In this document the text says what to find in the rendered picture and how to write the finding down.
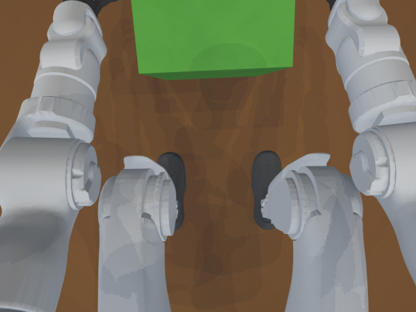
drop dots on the robot left forearm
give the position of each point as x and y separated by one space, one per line
66 82

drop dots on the right robot thigh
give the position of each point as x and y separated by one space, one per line
329 271

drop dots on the carton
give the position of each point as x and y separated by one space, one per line
203 39

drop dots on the right robot upper arm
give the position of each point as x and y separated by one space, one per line
383 165

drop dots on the robot left hand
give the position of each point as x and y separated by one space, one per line
95 5

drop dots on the left robot upper arm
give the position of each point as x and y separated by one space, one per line
44 182

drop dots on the robot right forearm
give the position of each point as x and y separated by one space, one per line
374 69

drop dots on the robot left foot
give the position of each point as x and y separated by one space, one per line
175 167

